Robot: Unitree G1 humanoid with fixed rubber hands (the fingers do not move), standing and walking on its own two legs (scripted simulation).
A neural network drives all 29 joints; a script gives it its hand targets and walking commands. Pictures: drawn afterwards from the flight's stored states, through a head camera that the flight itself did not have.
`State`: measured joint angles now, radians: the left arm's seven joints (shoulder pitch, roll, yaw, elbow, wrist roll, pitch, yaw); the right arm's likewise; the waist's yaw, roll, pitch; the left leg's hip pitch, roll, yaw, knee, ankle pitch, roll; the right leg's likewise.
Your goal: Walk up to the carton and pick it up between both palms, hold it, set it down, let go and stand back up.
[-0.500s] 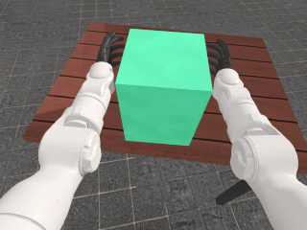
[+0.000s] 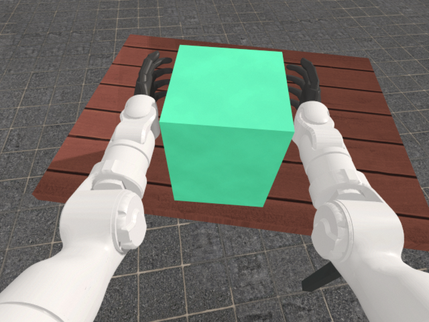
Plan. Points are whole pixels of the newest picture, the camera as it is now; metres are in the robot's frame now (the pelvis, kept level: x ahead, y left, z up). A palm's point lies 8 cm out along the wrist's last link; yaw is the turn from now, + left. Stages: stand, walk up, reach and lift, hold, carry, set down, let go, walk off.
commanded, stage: reach and lift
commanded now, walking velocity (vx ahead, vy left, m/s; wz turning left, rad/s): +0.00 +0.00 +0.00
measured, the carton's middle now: (224, 131) +0.47 -0.01 +0.07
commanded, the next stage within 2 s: none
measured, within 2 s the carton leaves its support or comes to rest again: leaves its support in 1.44 s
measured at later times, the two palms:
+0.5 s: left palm (144, 102) +0.46 +0.14 +0.15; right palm (307, 111) +0.45 -0.16 +0.15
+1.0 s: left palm (143, 103) +0.46 +0.14 +0.15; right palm (307, 114) +0.44 -0.16 +0.15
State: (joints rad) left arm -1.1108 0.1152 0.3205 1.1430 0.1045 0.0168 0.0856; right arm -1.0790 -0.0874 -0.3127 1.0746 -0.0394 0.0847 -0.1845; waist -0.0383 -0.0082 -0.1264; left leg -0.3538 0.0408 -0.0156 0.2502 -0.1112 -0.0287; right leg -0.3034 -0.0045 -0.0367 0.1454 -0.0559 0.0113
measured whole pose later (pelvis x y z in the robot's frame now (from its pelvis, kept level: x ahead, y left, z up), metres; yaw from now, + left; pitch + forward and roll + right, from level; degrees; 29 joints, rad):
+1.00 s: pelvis +0.02 +0.00 +0.00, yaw +5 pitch +5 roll -1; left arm -0.90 -0.04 0.46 0.69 0.37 0.21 -0.06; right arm -0.83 0.08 -0.49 0.69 -0.32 0.08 -0.04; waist -0.11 -0.02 -0.02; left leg -0.18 0.02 -0.09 0.21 -0.12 -0.03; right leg -0.11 -0.03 -0.14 0.12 -0.10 0.01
